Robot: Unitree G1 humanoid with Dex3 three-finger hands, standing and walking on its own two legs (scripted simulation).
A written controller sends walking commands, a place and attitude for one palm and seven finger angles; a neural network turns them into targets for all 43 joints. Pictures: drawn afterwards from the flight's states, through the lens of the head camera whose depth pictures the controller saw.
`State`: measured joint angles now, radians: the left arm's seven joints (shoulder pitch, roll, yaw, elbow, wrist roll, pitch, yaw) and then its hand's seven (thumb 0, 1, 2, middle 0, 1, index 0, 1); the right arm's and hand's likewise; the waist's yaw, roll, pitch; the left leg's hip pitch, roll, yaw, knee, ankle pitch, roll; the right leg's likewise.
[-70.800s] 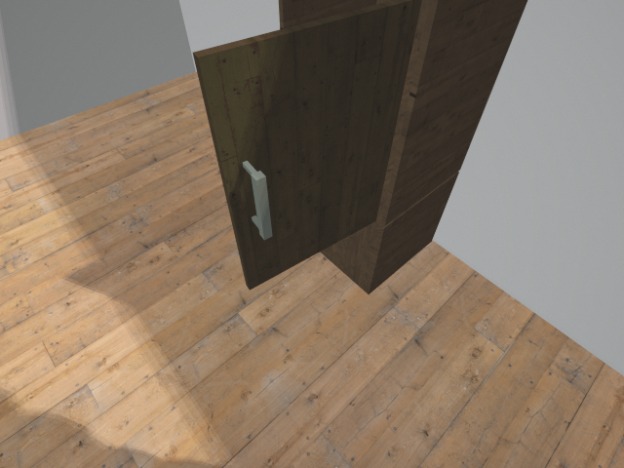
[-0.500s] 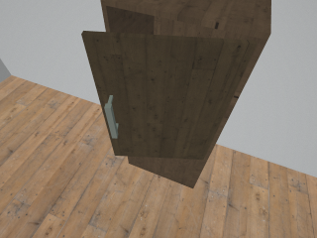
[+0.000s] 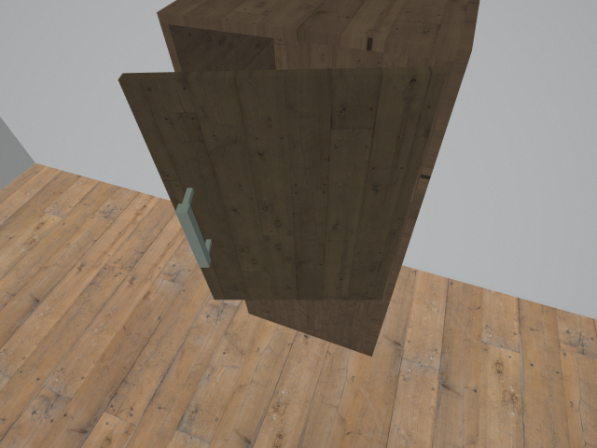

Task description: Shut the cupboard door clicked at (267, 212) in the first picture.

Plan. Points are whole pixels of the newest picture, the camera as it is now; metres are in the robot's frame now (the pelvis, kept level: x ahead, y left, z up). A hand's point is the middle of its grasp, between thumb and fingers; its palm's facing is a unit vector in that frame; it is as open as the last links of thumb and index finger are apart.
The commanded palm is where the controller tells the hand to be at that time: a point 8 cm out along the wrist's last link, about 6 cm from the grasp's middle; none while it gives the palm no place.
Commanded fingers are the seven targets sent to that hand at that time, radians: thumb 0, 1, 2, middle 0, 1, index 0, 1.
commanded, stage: raise the hand and make a fist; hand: left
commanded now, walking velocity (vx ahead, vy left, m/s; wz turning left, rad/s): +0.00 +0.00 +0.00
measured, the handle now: (197, 229) +0.48 +0.22 -0.03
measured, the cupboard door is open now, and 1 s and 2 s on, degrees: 20 20 20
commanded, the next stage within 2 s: bring the fist close to the handle in 1.96 s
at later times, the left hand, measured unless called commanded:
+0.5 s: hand out of the picture +0.11 +0.18 -0.08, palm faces +0.08 -1.00 -0.01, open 6.0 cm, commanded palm +0.11 +0.23 -0.06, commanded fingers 0.00 0.90 0.90 -0.62 -0.76 -0.62 -0.76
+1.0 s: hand (151, 436) +0.15 +0.21 -0.05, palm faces +0.03 -1.00 -0.03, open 3.7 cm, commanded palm +0.12 +0.26 -0.04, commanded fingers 0.00 0.90 0.90 -1.08 -1.26 -1.08 -1.26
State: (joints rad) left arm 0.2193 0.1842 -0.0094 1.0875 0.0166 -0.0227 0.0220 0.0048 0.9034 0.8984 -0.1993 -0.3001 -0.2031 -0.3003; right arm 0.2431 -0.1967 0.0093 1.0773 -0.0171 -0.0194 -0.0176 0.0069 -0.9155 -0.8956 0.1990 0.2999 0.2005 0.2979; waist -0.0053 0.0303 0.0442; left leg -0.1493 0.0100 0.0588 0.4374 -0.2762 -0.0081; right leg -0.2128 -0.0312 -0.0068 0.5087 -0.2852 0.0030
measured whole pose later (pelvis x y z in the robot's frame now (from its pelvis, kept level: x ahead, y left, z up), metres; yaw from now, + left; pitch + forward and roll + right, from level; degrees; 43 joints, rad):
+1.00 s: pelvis -0.06 +0.02 -0.10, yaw +2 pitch +15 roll -2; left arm 0.43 0.23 0.13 -0.07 -0.26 -0.40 -0.24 0.02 0.90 0.90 -0.90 -1.07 -0.91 -1.07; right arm 0.27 -0.24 0.00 0.53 0.01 -0.23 -0.05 0.02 -0.90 -0.90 0.20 0.30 0.20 0.30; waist 0.00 0.02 -0.14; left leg -0.97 0.01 -0.02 1.24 -0.54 0.02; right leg -0.95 -0.04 -0.06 1.18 -0.50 0.02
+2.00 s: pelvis -0.04 +0.00 -0.09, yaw +3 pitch +14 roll -1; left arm 0.38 0.24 0.16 -0.03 -0.29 -0.38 -0.29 0.02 0.90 0.90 -1.30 -1.50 -1.30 -1.50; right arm 0.26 -0.25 0.01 0.48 0.02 -0.16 -0.06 0.01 -0.91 -0.90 0.20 0.30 0.20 0.30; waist 0.00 0.03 -0.14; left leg -0.89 0.03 -0.04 1.18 -0.53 -0.02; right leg -0.88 -0.02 -0.07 1.14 -0.51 -0.01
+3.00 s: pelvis -0.05 +0.00 -0.08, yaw +2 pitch +18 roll -1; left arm -0.49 0.27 0.23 0.74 -0.17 -0.39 -0.18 0.02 0.90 0.90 -1.30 -1.50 -1.30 -1.50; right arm 0.29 -0.25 0.01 0.61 0.01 -0.07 -0.03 0.01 -0.91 -0.90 0.20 0.30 0.20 0.30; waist -0.07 0.02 -0.13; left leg -0.93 0.02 -0.01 1.12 -0.49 -0.01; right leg -0.94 -0.02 -0.04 1.10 -0.47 -0.01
